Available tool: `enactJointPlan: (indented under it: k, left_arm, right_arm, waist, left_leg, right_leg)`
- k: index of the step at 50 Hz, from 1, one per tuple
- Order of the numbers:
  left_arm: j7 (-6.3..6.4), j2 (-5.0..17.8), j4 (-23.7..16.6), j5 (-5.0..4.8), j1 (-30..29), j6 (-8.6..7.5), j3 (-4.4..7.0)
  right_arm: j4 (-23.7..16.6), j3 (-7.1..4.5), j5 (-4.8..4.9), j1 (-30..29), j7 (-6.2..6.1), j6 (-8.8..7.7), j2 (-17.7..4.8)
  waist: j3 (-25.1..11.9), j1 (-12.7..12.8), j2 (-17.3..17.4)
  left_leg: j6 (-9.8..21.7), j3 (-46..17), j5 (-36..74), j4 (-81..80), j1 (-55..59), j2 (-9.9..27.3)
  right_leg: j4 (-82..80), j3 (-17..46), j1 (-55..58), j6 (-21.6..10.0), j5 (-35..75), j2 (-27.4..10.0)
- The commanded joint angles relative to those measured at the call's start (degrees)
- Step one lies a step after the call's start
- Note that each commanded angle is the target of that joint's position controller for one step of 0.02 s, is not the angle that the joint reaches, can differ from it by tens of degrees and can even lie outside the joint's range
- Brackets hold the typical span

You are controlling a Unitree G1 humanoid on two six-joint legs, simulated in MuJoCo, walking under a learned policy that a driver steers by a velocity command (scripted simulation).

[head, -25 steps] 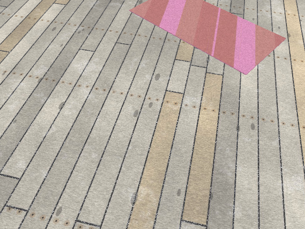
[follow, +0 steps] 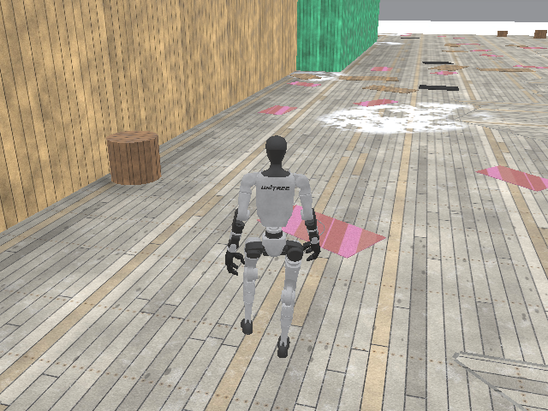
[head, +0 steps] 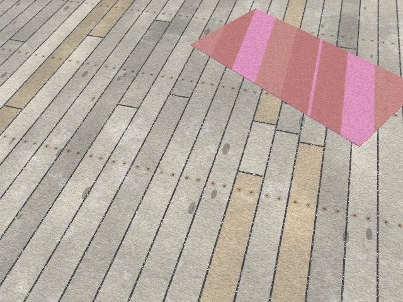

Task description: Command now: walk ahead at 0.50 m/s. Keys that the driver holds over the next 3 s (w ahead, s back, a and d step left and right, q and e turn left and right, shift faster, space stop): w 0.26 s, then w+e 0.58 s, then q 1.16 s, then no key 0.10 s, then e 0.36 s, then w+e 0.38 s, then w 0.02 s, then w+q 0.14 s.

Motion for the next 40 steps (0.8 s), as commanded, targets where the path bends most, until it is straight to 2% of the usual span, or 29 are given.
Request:
enactJointPlan:
  k: [1, 6, 9, 11, 12, 13, 14, 15, 16, 17, 18, 19, 20, 21, 23, 24, 25, 30, 33, 35, 38, 39, 40]
  left_arm:
    - [0.16, 6.28, -2.24, -0.11, 2.16, -0.79, 0.66]
    - [0.64, 6.55, -0.56, 0.36, 6.79, -0.65, 0.45]
    - [1.17, 7.23, 0.17, 0.85, 7.05, -0.36, 0.61]
    - [1.41, 8.28, 0.04, 0.99, 4.89, -0.25, 0.88]
    - [1.38, 8.78, 0.06, 0.99, 4.05, -0.06, 1.02]
    - [1.26, 8.54, -0.34, 0.60, 2.81, 0.13, 0.88]
    - [0.98, 6.08, -2.37, -0.19, 3.08, 0.09, 0.07]
    - [0.49, 0.78, -2.49, -2.37, 10.81, 0.35, -0.72]
    - [0.83, 7.01, -2.27, -0.69, 5.05, 0.88, 0.85]
    - [0.47, 6.80, -3.96, -0.51, 0.10, 0.67, 1.05]
    - [0.33, 5.48, -4.02, -0.47, -1.28, 0.68, 0.92]
    - [0.16, 4.74, -3.70, 0.34, -1.37, 1.31, 1.05]
    - [-0.38, 3.45, -3.39, 0.96, 0.45, 2.19, 0.87]
    - [-0.74, 3.04, -3.48, 1.13, 0.32, 2.87, 0.96]
    - [-1.18, 2.79, -4.57, 1.12, -2.38, 3.76, 1.18]
    - [-1.40, 2.57, -5.40, 1.07, -4.20, 4.09, 1.13]
    - [-1.58, 2.93, -6.26, 1.02, -6.58, 4.31, 1.18]
    - [-2.38, 2.34, -10.24, 0.67, -16.89, 4.14, 0.53]
    - [-2.68, 1.90, -12.61, 0.88, -22.43, 4.05, -0.14]
    - [-2.81, 2.35, -13.81, 1.13, -24.43, 3.96, -0.15]
    - [-2.55, 3.98, -13.54, 1.33, -20.93, 4.10, 0.60]
    - [-2.32, 4.85, -12.66, 1.38, -17.33, 4.09, 1.08]
    - [-2.08, 6.04, -11.29, 1.42, -12.28, 3.88, 1.78]
  right_arm:
    - [-3.73, 0.13, 0.45, -4.14, 0.25, -0.22, -1.65]
    - [-6.34, 0.79, 0.72, -11.77, 0.13, -0.67, -1.45]
    - [-7.53, 0.61, 0.69, -13.13, 0.04, -1.29, -2.21]
    - [-6.39, 0.05, 0.68, -8.39, -0.46, -1.82, -3.14]
    - [-4.28, -0.56, 0.57, -1.87, -0.91, -2.18, -4.06]
    - [-0.92, -1.41, -0.03, 8.19, -1.44, -2.75, -5.54]
    - [0.81, -2.79, -1.67, 18.27, -2.10, -3.20, -10.62]
    - [0.76, -3.82, -1.54, 18.58, -1.60, -2.82, -14.92]
    - [-0.32, -3.26, 0.53, 12.82, -1.25, -2.11, -11.35]
    - [-1.35, -2.03, 0.86, 6.69, -1.11, -2.29, -7.58]
    - [-1.30, -1.23, 0.62, 4.34, -0.91, -2.79, -4.68]
    - [-0.72, -0.76, 0.63, 4.43, -1.18, -3.26, -3.28]
    - [0.08, -0.41, 0.95, 4.91, -1.58, -3.49, -2.38]
    - [0.66, -0.34, 0.96, 6.27, -1.77, -4.03, -2.46]
    - [1.51, -0.47, 1.26, 8.65, -1.98, -4.87, -3.38]
    - [1.61, -0.68, 1.24, 9.42, -2.09, -5.04, -4.41]
    - [1.70, -0.68, 1.16, 10.12, -2.17, -5.11, -4.54]
    - [2.49, -0.16, 1.13, 13.69, -2.57, -5.06, -4.03]
    - [3.41, -0.23, 1.11, 16.61, -3.16, -4.84, -4.92]
    - [4.13, -0.31, 1.00, 18.29, -3.56, -4.36, -5.44]
    - [3.99, -0.84, 0.72, 17.15, -4.22, -3.50, -7.55]
    - [3.66, -1.14, 0.54, 16.28, -4.32, -3.04, -8.43]
    - [3.11, -1.43, 0.48, 15.59, -4.16, -2.48, -9.29]
  waist:
    - [3.59, -0.32, -5.09]
    - [4.42, 2.00, -6.25]
    - [4.86, 1.39, -6.28]
    - [2.47, -1.35, -7.00]
    - [-0.89, -4.09, -6.90]
    - [-6.17, -8.32, -5.08]
    - [-13.55, -10.98, 0.86]
    - [-19.34, -6.91, 13.20]
    - [-13.47, -6.11, 1.58]
    - [-5.26, -4.23, 0.05]
    - [-1.50, -2.81, -1.55]
    - [0.18, -1.70, -0.97]
    - [0.15, -0.29, 0.81]
    - [0.53, -0.03, 1.38]
    - [1.83, 0.44, 0.45]
    - [1.63, 0.39, 1.27]
    - [2.31, 0.09, 1.04]
    - [4.29, -1.67, 1.19]
    - [4.96, -3.21, 1.56]
    - [5.07, -3.62, 1.41]
    - [1.97, -0.94, 3.83]
    - [-0.08, 0.77, 4.51]
    - [-3.07, 2.76, 4.53]
  left_leg:
    - [-1.01, 2.13, 5.48, -7.42, -3.00, -0.37]
    - [0.35, 4.20, 7.30, -17.19, -2.41, -2.63]
    - [2.45, 4.47, 2.67, -20.84, -1.23, -3.89]
    - [4.52, 5.78, -1.63, -23.25, 7.06, -6.76]
    - [5.73, 6.51, -2.14, -25.30, 14.63, -8.72]
    - [7.35, 5.80, 1.13, -28.24, 27.62, -8.39]
    - [10.45, -9.02, -2.64, -28.79, 43.72, 5.16]
    - [18.14, -36.31, -5.95, -36.56, 55.65, 20.13]
    - [15.37, -33.90, -12.59, -39.07, 48.40, 16.69]
    - [12.92, -24.49, -12.06, -41.21, 39.06, 14.66]
    - [10.61, -18.15, -7.20, -43.65, 32.73, 12.10]
    - [8.56, -12.84, -2.26, -44.35, 29.37, 9.89]
    - [7.49, -9.24, -2.08, -45.87, 26.39, 8.57]
    - [7.46, -7.51, 0.35, -46.47, 25.17, 8.31]
    - [6.32, -2.49, 7.61, -46.59, 26.43, 7.25]
    - [6.21, -0.97, 7.70, -47.11, 27.10, 7.31]
    - [6.05, 0.69, 8.38, -47.52, 27.64, 7.00]
    - [4.22, 7.91, 17.41, -46.88, 30.87, 5.15]
    - [4.10, 10.67, 22.64, -45.98, 34.89, 6.30]
    - [4.07, 12.20, 28.50, -43.74, 39.11, 7.34]
    - [3.74, 14.71, 50.74, -34.48, 43.37, 8.63]
    - [4.00, 15.22, 56.10, -28.45, 43.95, 8.87]
    - [4.32, 15.18, 56.11, -19.84, 43.22, 9.08]
  right_leg:
    - [-7.33, 9.44, -0.78, -5.16, 17.16, -14.89]
    - [-5.44, 7.88, 6.54, -5.32, 23.41, -16.07]
    - [-2.08, 7.64, 11.33, -5.45, 30.32, -18.00]
    - [4.32, 6.20, 11.55, -4.23, 44.18, -17.97]
    - [11.80, 5.42, 11.09, -3.51, 49.54, -17.16]
    - [23.04, 3.44, 5.98, -2.31, 45.68, -14.90]
    - [40.76, 2.00, -7.58, -1.21, 23.90, -11.61]
    - [60.30, 2.01, -27.27, 0.62, -20.83, -0.46]
    - [63.17, 9.42, -31.26, -0.49, -16.57, -4.39]
    - [60.68, 9.55, -31.78, -0.69, -10.76, -6.70]
    - [57.55, 9.39, -29.75, -0.65, -7.30, -8.65]
    - [55.34, 9.39, -27.66, -0.32, -5.93, -9.59]
    - [53.85, 8.99, -25.24, 0.31, -5.12, -10.21]
    - [53.42, 8.74, -24.48, 0.65, -4.67, -10.27]
    - [52.25, 8.22, -28.03, 1.07, -2.00, -10.53]
    - [51.19, 7.68, -30.06, 1.40, 0.06, -10.84]
    - [50.02, 7.44, -32.33, 1.69, 2.23, -11.20]
    - [36.22, 3.89, -35.07, 2.29, 10.72, -10.07]
    - [27.90, 0.09, -33.54, 1.34, 11.73, -8.97]
    - [24.67, -1.84, -32.91, -0.02, 9.22, -7.69]
    - [23.09, -4.41, -26.35, -3.47, 1.31, -3.47]
    - [22.80, -4.97, -22.62, -4.91, -1.98, -1.56]
    - [20.99, -4.81, -17.13, -6.39, -4.21, 0.14]
Next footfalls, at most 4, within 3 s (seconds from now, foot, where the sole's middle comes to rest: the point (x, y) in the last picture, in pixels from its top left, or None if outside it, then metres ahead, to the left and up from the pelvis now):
0.26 left None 0.31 0.12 -0.78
0.82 right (246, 282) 0.57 -0.08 -0.78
1.36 left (214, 239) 0.73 0.03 -0.78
1.84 right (269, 250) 0.68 -0.17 -0.78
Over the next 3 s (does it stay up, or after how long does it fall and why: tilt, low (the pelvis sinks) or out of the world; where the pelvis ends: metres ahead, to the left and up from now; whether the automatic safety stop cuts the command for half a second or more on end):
stays up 0.74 -0.10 -0.01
